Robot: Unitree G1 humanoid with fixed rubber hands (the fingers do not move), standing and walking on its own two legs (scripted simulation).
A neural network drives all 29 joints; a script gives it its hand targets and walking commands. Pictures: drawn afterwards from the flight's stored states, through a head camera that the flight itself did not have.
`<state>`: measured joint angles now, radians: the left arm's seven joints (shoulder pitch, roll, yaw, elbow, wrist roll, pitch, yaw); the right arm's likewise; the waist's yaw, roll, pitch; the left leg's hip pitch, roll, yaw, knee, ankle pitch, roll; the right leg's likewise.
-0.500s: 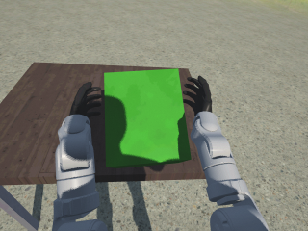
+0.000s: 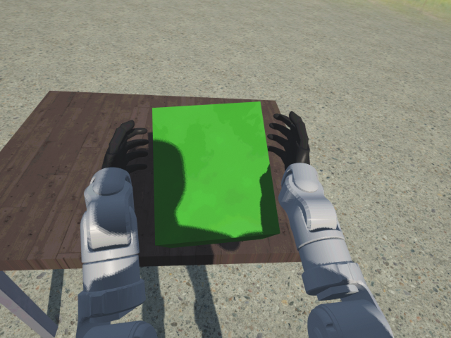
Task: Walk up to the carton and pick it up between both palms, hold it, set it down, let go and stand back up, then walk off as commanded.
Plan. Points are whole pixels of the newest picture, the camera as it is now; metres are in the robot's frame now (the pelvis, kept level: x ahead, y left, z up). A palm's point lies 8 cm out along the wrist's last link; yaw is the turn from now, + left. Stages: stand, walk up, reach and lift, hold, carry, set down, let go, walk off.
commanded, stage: hold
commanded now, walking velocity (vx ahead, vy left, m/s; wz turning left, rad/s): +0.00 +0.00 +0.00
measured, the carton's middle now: (212, 179) +0.43 +0.01 +0.07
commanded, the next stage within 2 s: set down in 0.66 s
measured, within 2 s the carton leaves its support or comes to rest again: neither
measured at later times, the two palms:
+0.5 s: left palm (117, 169) +0.35 +0.17 +0.17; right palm (295, 159) +0.37 -0.12 +0.18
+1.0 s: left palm (117, 164) +0.35 +0.16 +0.18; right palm (297, 145) +0.38 -0.12 +0.21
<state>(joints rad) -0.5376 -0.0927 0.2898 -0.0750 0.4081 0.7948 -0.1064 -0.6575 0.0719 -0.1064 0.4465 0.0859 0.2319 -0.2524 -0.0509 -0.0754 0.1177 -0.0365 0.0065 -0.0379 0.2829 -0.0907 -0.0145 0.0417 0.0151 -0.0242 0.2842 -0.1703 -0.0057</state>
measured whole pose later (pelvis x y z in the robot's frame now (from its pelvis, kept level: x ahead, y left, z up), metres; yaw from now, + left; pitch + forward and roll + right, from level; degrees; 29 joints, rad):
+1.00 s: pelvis +0.00 +0.00 +0.00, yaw +0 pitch -9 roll +0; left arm -0.53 -0.10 0.30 -0.05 0.41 0.67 -0.08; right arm -0.70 0.07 -0.12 0.45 0.06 0.14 -0.24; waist -0.05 -0.08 0.12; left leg -0.04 0.01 -0.04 0.28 -0.09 -0.01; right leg 0.04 0.02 -0.02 0.28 -0.17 -0.01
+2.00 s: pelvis +0.03 +0.00 +0.00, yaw +0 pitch -7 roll +0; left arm -0.62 -0.13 0.42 0.46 0.43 0.22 -0.09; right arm -0.70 0.09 -0.33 0.76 -0.11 -0.22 -0.17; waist -0.05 -0.09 0.13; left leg -0.03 0.00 -0.04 0.28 -0.13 -0.01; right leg 0.05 0.01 -0.02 0.26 -0.20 -0.01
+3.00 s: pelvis +0.06 -0.01 +0.00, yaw +0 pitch -4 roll +1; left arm -0.72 -0.11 0.55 0.63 0.43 0.13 -0.13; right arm -0.74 0.12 -0.43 0.73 -0.25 -0.12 -0.14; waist -0.05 -0.09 0.13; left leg -0.03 0.00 -0.03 0.27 -0.17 -0.01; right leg 0.05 0.01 -0.02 0.25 -0.23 0.00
